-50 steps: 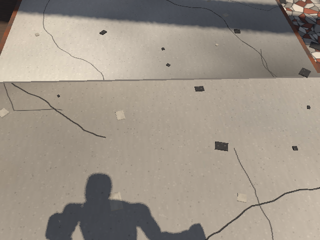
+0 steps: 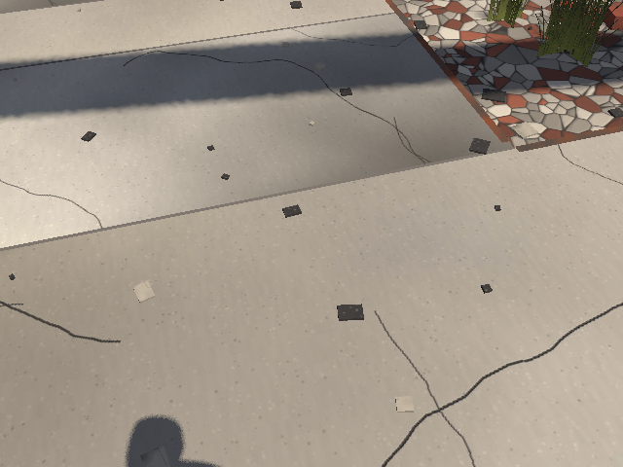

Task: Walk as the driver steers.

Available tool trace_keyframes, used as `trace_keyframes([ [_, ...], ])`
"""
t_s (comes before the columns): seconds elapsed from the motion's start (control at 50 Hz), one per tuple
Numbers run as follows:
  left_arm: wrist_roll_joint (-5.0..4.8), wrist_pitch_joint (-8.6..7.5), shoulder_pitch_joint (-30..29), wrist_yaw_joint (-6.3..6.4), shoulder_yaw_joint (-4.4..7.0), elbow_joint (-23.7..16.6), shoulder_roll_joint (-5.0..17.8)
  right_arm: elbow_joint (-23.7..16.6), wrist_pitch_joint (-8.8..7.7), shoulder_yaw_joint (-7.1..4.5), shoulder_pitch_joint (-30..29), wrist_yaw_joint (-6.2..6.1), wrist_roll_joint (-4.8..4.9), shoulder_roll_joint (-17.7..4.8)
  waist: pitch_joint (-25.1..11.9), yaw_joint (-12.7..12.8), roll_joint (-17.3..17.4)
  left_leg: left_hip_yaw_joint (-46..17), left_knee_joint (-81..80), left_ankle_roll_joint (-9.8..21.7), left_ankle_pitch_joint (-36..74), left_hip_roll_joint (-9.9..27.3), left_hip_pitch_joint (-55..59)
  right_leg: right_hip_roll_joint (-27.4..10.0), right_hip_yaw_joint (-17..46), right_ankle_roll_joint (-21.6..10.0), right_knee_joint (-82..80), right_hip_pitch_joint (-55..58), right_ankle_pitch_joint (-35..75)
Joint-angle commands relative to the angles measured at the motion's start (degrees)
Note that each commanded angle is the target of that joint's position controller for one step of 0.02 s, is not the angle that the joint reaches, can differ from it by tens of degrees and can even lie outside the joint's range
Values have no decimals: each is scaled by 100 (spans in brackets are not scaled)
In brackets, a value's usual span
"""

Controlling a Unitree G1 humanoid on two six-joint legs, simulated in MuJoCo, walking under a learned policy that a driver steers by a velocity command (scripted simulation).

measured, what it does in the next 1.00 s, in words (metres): walks ahead: left foot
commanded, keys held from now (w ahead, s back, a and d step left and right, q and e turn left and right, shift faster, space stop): w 1.00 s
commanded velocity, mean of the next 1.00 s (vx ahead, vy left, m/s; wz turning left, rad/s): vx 0.45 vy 0.00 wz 0.00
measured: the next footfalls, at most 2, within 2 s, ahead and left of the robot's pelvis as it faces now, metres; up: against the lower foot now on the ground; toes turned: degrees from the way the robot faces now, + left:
left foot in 0.46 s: +0.39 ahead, +0.13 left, +0.00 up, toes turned +2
right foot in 1.04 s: +0.69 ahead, -0.09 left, +0.00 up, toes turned -1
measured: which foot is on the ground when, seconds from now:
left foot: down 0.00-0.06, up 0.08-0.44, down 0.46-1.00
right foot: down 0.00-0.48, up 0.50-1.00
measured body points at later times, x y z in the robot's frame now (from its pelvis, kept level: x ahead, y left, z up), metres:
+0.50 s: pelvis +0.22 +0.04 -0.02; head +0.26 +0.04 +0.43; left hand +0.16 +0.31 -0.15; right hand +0.47 -0.19 -0.08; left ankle +0.35 +0.13 -0.73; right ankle -0.01 -0.10 -0.70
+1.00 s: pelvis +0.49 +0.03 +0.01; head +0.52 +0.03 +0.45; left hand +0.72 +0.25 -0.08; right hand +0.47 -0.25 -0.12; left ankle +0.35 +0.13 -0.73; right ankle +0.66 -0.10 -0.71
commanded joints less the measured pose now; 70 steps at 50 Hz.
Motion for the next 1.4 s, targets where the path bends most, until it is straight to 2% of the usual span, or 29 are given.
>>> trace_keyframes([
  [0.02,-69,-293,-243,-75,85,-363,327,-388,-102,-239,-283,28,67,-1051,740,172,907,-2065,-1888,1117,-1448,1416,-493,-95,-94,-203,-471,-273,94],
  [0.04,-77,-312,245,-85,143,-140,450,-537,-97,-193,-662,53,71,-901,661,440,722,-1471,-1501,849,-762,1046,-859,-134,48,-280,-906,463,281],
  [0.06,-58,-336,776,-70,249,71,772,-733,-145,-115,-976,69,51,-641,546,608,-7,-588,-330,446,257,412,-1468,-577,1012,-494,-1401,1229,209],
  [0.08,-54,-342,1441,-101,434,236,1378,-959,-280,-94,-1128,56,1,-548,269,754,-1392,288,1554,44,627,-289,-2560,-1519,2771,-994,-2014,2422,858],
  [0.1,36,-370,1579,-132,360,196,1192,-992,-371,-146,-1123,42,5,-735,187,790,-1419,-134,2785,10,-893,-347,-3561,-2146,3715,-1414,-2202,2918,1750],
  [0.14,100,-403,1311,-127,203,104,758,-920,-408,-139,-899,143,163,-656,233,458,-542,-421,3627,305,-549,113,-4252,-2083,2936,-1270,-2044,3101,2077],
  [0.16,79,-375,1218,-128,153,113,679,-964,-407,-127,-1037,199,131,-589,407,405,-343,-345,3499,368,-196,287,-4451,-1987,2503,-1128,-2161,3000,2367],
  [0.2,72,-273,1154,-97,50,143,463,-1032,-375,-114,-1197,316,56,-457,445,324,-467,-162,2950,336,376,481,-4107,-1664,1741,-839,-2411,2593,2895],
  [0.3,53,-220,1061,90,85,111,858,-1409,-336,65,-2054,461,-11,-90,651,423,-486,403,522,-29,2023,75,-2380,-1126,628,-672,-3018,1024,2694],
  [0.4,-26,-253,1161,80,158,280,1009,-1550,-312,-95,-2071,417,41,-605,655,160,-650,185,-312,315,2252,-81,-1784,-1566,529,-438,-2712,1686,3704],
  [0.46,69,-119,1061,94,163,253,1027,-1057,-238,-367,-281,305,31,-1035,-568,-768,-701,446,-214,715,1892,-409,582,-1225,145,-101,-364,1438,5790],
  [0.48,192,-105,1165,111,61,106,761,-868,-192,-464,684,226,-30,-1404,-1321,-1023,56,-901,-26,1041,1617,728,2319,-898,17,57,1530,62,3849],
  [0.5,84,-221,2020,51,-156,87,-112,-770,-216,-459,799,311,-129,-1674,-2194,-407,1746,-4037,-1219,1934,-366,2003,3571,228,435,324,3463,-1712,-680],
  [0.52,-74,-345,1531,2,-16,118,569,-804,-240,-338,566,323,-64,-1132,-1674,-608,1205,-4538,-1931,1726,-1244,1867,3098,-26,977,239,4117,-2325,-747],
  [0.54,-202,-400,882,-22,75,-94,866,-836,-263,-279,117,313,-44,-933,-720,-519,801,-3615,-2003,1484,-973,1741,2241,-322,754,160,4148,-2681,-227],
  [0.58,-48,-413,462,51,89,-180,792,-901,-325,-238,-510,346,-151,-770,-101,-127,94,-2342,-2176,1304,530,1298,685,-827,585,128,3544,-2157,670],
  [0.6,-10,-349,599,58,99,-149,727,-895,-364,-207,-631,356,-222,-650,-124,68,262,-1992,-2324,1271,850,1118,303,-987,654,116,3377,-1793,900],
  [0.66,26,-169,655,93,74,-136,526,-749,-461,-206,-575,357,-140,-626,15,219,349,-1426,-2701,1415,1143,987,-173,-1104,564,244,2887,-1703,1087],
  [0.82,91,-284,-982,14,-12,-633,379,-405,-350,-259,259,157,-51,-980,407,-313,126,-558,-2850,1172,1874,766,364,-916,241,511,304,-2321,3200],
  [0.94,6,-387,-1900,-216,-80,-1035,378,-110,-145,-268,859,130,-28,-1036,562,-591,212,-590,-2313,1155,2401,1145,1505,-643,103,353,-642,-2511,2682],
  [1.0,3,-420,-1518,-280,-3,-1012,616,-102,-63,-312,726,88,-12,-1167,255,-242,465,-592,-1681,991,3872,1259,1866,-391,-35,89,-879,-1768,1999],
  [1.04,45,-427,57,-209,236,-562,1099,-199,-23,-248,544,65,-50,-1063,-819,558,416,-180,161,708,4901,798,1197,-324,-100,-307,-933,662,2283],
  [1.06,170,-404,984,-154,370,-409,1638,-412,-106,-94,845,82,-136,-633,-1809,670,-414,111,2254,374,3117,229,-784,-1741,1785,-992,-681,3029,2212],
  [1.08,94,-365,1216,-177,356,-287,1588,-342,-237,33,1234,124,-116,-226,-2374,527,-1485,-341,3585,190,-1083,-572,-2404,-2519,3962,-1535,-1412,4107,1269],
  [1.1,38,-349,1043,-162,206,-320,1080,-411,-335,-122,693,159,51,-861,-1754,692,-1018,-766,4091,269,-1072,-236,-3055,-2307,3682,-1271,-1685,3738,759],
  [1.12,31,-331,569,-140,148,-388,945,-576,-395,-162,223,177,137,-996,-938,571,-779,-542,4002,311,-517,70,-3264,-2124,2837,-1067,-1849,2877,1097],
  [1.16,145,-333,-156,-163,57,-505,681,-583,-354,-199,-16,132,-24,-901,-167,164,-310,-369,3435,162,138,406,-2678,-1710,1741,-938,-2112,1339,3250],
  [1.24,181,-427,-438,-159,56,-339,709,-504,-90,-144,372,68,-94,-490,-155,-289,-466,-220,2565,-170,538,398,-1789,-1388,605,-984,-2329,305,5449],
  [1.4,109,-198,-103,-6,70,141,928,-801,-80,-112,-783,137,-141,-510,-272,101,-510,-150,45,-70,2240,129,-1221,-1284,218,-696,-2054,777,4762],
])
